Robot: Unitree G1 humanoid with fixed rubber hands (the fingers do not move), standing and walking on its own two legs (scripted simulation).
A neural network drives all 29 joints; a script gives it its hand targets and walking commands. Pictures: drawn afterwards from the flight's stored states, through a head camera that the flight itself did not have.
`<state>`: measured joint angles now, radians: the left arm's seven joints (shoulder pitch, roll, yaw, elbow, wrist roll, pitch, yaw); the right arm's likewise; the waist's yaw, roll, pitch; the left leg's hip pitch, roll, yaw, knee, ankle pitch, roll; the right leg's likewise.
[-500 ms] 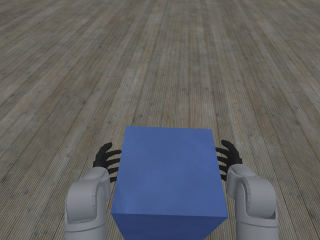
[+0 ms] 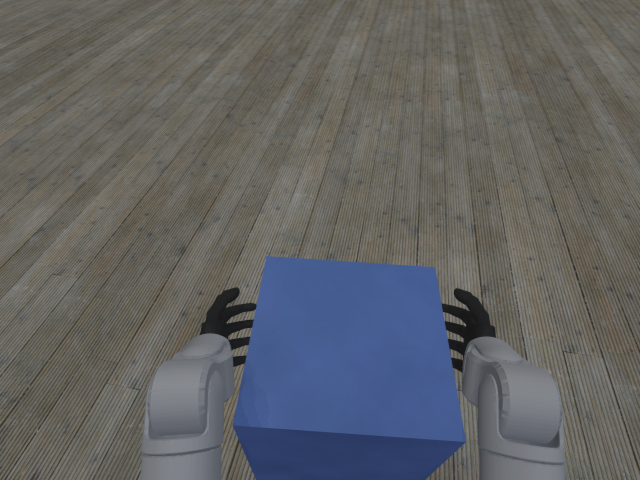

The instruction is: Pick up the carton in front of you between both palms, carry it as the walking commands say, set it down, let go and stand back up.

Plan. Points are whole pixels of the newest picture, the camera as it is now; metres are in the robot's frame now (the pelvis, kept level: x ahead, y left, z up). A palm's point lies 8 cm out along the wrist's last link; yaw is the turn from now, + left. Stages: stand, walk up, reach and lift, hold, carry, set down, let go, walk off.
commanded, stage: carry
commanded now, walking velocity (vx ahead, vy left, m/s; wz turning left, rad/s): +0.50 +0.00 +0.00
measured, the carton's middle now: (341, 380) +0.27 +0.00 -0.02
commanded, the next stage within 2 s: none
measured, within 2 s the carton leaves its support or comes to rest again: neither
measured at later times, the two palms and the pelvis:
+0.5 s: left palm (242, 165) +0.62 +0.17 +0.08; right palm (414, 163) +0.61 -0.13 +0.09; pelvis +0.34 +0.04 +0.00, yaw -4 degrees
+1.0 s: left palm (280, 89) +0.92 +0.13 +0.08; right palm (411, 92) +0.91 -0.16 +0.07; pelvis +0.64 -0.01 +0.01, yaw -1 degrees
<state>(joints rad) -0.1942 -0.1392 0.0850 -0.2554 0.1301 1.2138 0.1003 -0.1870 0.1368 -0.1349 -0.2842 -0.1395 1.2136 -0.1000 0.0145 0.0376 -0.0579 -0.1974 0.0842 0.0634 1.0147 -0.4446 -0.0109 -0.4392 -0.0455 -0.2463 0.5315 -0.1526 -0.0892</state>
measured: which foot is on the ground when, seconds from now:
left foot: up 0.00-0.40, down 0.42-0.92, up 0.94-1.00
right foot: down 0.00-0.44, up 0.46-0.86, down 0.88-1.00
